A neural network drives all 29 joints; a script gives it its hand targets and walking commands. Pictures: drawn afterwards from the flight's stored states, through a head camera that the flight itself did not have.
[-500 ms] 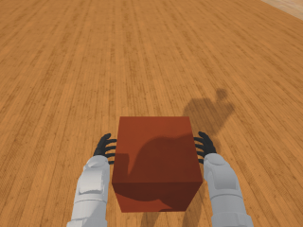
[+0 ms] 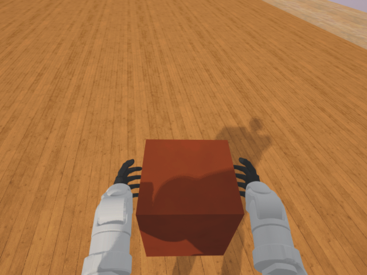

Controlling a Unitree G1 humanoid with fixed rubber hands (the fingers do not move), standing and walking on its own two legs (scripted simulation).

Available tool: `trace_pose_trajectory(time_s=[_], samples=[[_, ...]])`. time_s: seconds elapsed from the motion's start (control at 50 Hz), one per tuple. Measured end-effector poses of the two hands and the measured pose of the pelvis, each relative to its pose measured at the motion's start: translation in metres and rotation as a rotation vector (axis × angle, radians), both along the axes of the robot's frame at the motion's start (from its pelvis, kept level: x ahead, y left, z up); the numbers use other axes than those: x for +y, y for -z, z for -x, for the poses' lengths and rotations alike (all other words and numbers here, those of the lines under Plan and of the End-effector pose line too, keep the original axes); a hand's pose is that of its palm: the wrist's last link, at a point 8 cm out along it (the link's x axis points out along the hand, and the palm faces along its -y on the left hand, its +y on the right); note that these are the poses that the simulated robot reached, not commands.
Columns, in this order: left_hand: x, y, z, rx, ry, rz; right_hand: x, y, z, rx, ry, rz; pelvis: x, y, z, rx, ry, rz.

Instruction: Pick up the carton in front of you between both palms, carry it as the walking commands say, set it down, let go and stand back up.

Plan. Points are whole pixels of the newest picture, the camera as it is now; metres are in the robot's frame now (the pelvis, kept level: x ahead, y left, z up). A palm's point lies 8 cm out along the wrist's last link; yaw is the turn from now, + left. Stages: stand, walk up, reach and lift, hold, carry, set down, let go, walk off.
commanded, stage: set down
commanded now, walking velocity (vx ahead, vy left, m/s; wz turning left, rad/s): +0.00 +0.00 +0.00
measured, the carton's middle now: (186, 199) +0.31 +0.00 -0.04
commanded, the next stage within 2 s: none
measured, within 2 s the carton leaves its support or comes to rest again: neither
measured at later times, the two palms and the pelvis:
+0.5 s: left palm (125, 201) +0.34 +0.17 -0.09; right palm (227, 195) +0.36 -0.13 -0.08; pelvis -0.01 -0.02 -0.04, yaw +2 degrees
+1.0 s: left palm (126, 210) +0.40 +0.19 -0.25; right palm (210, 207) +0.41 -0.11 -0.23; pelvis -0.04 -0.03 -0.16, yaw +0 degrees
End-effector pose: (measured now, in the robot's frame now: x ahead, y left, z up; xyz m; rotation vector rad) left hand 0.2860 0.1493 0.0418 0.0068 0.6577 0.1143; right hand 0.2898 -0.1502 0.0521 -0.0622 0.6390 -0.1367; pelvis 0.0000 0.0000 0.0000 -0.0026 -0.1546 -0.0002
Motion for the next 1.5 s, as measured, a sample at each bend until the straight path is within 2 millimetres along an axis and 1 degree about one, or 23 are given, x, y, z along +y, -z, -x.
trace_pose_trajectory(time_s=[0.08,0.14,0.22,0.28,0.32,0.38,0.44,0.5,0.58,0.64,0.7,0.76,0.84,0.9,0.98,1.12,1.26,1.4,1.5], samples=[[0.002,0.0,-0.007,0.003,-0.005,0.009,0.002,0.0,-0.006,0.003,0.005,-0.004,0.003,0.0,-0.003,-0.001,0.001,-0.001],[0.002,0.003,-0.015,0.012,-0.017,0.019,0.003,0.003,-0.014,0.011,0.013,-0.008,0.003,0.001,-0.005,0.003,0.0,-0.004],[0.002,0.014,-0.027,0.028,-0.039,0.041,0.004,0.013,-0.027,0.026,0.028,-0.018,0.0,0.004,-0.005,0.025,-0.003,-0.007],[0.004,0.028,-0.037,0.036,-0.042,0.046,0.006,0.025,-0.038,0.033,0.027,-0.013,-0.004,0.008,-0.003,0.059,-0.005,-0.007],[0.006,0.041,-0.043,0.041,-0.04,0.037,0.008,0.037,-0.045,0.039,0.017,-0.002,-0.008,0.012,-0.001,0.095,-0.008,-0.005],[0.01,0.067,-0.051,0.047,-0.033,0.016,0.012,0.062,-0.056,0.044,0.0,0.013,-0.014,0.018,0.003,0.171,-0.017,0.0],[0.014,0.1,-0.054,0.049,-0.029,-0.002,0.017,0.094,-0.063,0.046,-0.011,0.014,-0.019,0.025,0.009,0.262,-0.028,0.009],[0.018,0.136,-0.056,0.048,-0.025,-0.011,0.02,0.13,-0.066,0.045,-0.007,0.002,-0.025,0.035,0.014,0.363,-0.033,0.021],[0.021,0.181,-0.061,0.033,-0.024,-0.009,0.024,0.175,-0.069,0.031,0.005,-0.018,-0.03,0.054,0.019,0.502,-0.028,0.032],[0.023,0.205,-0.068,0.01,-0.021,-0.003,0.025,0.199,-0.074,0.007,0.02,-0.035,-0.032,0.071,0.022,0.591,-0.021,0.035],[0.025,0.22,-0.078,-0.015,-0.018,0.001,0.026,0.214,-0.082,-0.018,0.034,-0.05,-0.033,0.088,0.025,0.654,-0.016,0.035],[0.027,0.23,-0.088,-0.028,-0.021,0.007,0.028,0.224,-0.091,-0.033,0.043,-0.062,-0.033,0.104,0.029,0.69,-0.013,0.035],[0.031,0.244,-0.099,-0.018,-0.025,0.015,0.032,0.239,-0.101,-0.024,0.052,-0.07,-0.032,0.123,0.034,0.721,-0.012,0.038],[0.035,0.259,-0.106,0.0,-0.028,0.017,0.036,0.254,-0.108,-0.008,0.051,-0.067,-0.03,0.137,0.038,0.747,-0.013,0.042],[0.041,0.283,-0.113,0.016,-0.028,0.016,0.042,0.278,-0.116,0.008,0.044,-0.058,-0.027,0.157,0.042,0.789,-0.014,0.05],[0.049,0.332,-0.127,0.019,-0.028,0.011,0.05,0.327,-0.132,0.01,0.037,-0.051,-0.021,0.197,0.047,0.859,-0.014,0.072],[0.059,0.378,-0.137,0.019,-0.05,0.006,0.061,0.372,-0.15,0.011,0.012,-0.055,-0.019,0.235,0.051,0.902,-0.02,0.088],[0.071,0.419,-0.143,0.036,-0.068,0.0,0.073,0.413,-0.163,0.028,-0.015,-0.054,-0.023,0.265,0.055,0.923,-0.029,0.107],[0.074,0.447,-0.15,0.049,-0.065,-0.008,0.076,0.442,-0.17,0.042,-0.023,-0.049,-0.027,0.285,0.059,0.925,-0.029,0.116]])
